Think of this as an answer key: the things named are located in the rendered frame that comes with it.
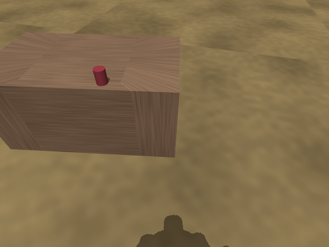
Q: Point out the can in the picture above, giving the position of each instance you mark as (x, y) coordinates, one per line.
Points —
(100, 75)

